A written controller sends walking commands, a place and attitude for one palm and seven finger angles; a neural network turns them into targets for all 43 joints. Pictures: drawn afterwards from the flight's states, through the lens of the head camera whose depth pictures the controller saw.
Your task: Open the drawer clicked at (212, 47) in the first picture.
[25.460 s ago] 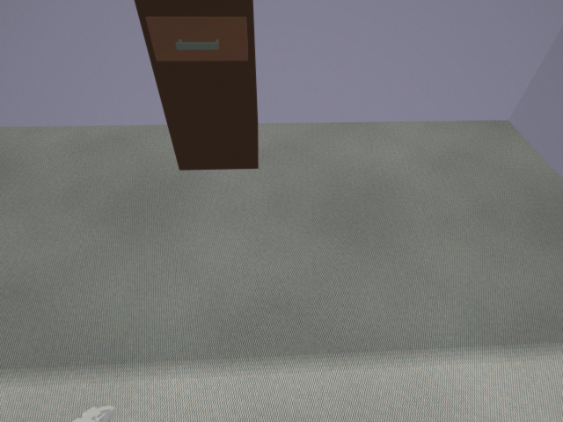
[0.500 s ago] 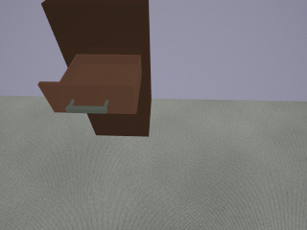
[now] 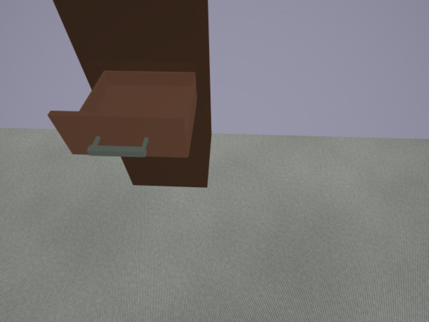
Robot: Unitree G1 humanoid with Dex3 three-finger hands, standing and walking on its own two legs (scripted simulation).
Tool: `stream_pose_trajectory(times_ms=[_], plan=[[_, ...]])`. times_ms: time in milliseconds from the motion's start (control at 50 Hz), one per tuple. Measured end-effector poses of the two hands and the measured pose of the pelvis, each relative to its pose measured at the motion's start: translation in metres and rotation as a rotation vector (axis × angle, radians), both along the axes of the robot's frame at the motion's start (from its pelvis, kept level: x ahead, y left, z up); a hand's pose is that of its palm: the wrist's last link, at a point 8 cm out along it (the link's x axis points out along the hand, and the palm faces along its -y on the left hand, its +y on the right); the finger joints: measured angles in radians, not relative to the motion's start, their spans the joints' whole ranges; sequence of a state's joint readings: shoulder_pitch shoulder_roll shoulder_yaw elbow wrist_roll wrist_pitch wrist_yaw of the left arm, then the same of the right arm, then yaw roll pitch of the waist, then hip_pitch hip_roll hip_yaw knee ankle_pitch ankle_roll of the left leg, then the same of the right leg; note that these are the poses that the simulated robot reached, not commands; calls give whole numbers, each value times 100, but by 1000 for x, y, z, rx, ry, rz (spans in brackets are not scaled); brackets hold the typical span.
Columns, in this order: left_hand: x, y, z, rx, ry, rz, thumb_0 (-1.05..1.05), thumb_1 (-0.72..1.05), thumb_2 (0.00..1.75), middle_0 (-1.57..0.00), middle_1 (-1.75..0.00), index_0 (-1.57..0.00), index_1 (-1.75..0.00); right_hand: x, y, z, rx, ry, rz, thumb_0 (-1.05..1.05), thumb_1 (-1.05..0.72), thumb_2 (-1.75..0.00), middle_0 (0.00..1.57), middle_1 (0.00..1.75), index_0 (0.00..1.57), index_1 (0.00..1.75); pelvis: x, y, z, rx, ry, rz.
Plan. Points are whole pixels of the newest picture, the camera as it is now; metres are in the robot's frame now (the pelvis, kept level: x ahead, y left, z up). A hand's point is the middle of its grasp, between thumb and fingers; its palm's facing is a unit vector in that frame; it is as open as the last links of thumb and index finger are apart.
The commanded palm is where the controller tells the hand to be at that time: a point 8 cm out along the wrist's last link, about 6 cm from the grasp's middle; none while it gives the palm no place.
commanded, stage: look to check the result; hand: left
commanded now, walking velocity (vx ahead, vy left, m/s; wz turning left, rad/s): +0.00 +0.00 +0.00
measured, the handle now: (119, 145) +0.59 +0.32 -0.09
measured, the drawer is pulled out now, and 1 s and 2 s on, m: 0.30 0.30 0.30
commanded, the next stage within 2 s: stand and wait in 0.16 s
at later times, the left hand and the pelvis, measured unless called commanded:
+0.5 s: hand out of the picture +0.05 +0.19 -0.17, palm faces +0.01 -0.97 -0.26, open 7.3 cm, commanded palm none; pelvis +0.01 -0.01 +0.00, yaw +0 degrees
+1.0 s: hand out of the picture +0.07 +0.21 -0.16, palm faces +0.00 -0.96 -0.29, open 7.3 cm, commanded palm none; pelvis +0.02 -0.01 +0.00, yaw +0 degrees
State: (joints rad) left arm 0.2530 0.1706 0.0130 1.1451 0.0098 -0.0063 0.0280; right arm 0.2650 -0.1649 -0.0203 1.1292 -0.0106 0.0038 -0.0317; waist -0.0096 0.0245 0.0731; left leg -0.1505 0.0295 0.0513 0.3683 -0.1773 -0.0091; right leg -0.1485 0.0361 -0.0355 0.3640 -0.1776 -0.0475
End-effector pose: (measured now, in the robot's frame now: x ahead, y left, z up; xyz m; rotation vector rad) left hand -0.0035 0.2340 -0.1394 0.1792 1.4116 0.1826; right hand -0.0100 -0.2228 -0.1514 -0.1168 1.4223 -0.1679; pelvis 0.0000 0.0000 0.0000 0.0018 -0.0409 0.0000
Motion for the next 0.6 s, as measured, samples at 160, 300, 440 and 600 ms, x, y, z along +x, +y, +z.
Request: stream_pose_trajectory(times_ms=[160, 300, 440, 600], plan=[[15, 0, 2, 8, -30, -9, 0, 91, 90, -20, -30, -20, -30, 13, -6, 1, -5, -20, 8, 0, -91, -90, 20, 30, 20, 30, 4, -4, 1, 0, 0, 2], [29, 1, 3, 15, -51, -19, 0, 91, 90, -20, -30, -20, -30, 20, -12, 2, -12, -23, 12, 0, -91, -90, 20, 30, 20, 30, 7, -6, 1, -1, 3, 2], [40, 5, 5, 25, -62, -26, 0, 91, 90, -20, -30, -20, -30, 24, -18, 3, -24, -20, 12, 0, -90, -90, 20, 30, 20, 30, 11, -7, 1, -1, 6, 1], [51, 10, 7, 39, -80, -33, 0, 91, 90, -20, -30, -20, -30, 31, -25, 5, -37, -28, 16, 1, -90, -90, 20, 30, 20, 30, 15, -8, 2, 0, 6, 1]])
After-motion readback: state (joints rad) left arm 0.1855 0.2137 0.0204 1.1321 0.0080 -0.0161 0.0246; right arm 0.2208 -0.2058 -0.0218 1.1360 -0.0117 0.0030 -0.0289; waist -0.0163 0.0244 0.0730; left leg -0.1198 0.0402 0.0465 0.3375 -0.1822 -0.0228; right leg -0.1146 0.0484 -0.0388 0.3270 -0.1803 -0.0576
